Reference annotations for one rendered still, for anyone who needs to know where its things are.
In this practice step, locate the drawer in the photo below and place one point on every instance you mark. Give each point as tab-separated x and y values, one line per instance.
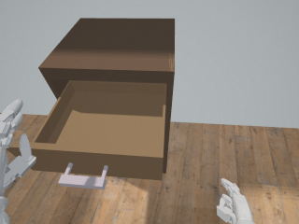
94	124

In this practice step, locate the handle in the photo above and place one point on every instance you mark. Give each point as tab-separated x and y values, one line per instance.
83	181

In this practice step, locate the cabinet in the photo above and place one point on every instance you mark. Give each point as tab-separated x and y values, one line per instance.
134	50

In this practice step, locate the robot right hand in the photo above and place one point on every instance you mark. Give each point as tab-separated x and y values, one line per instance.
238	206

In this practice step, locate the robot left hand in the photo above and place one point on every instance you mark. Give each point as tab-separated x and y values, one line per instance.
10	120

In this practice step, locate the left robot forearm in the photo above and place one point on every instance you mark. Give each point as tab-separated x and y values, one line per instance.
4	218

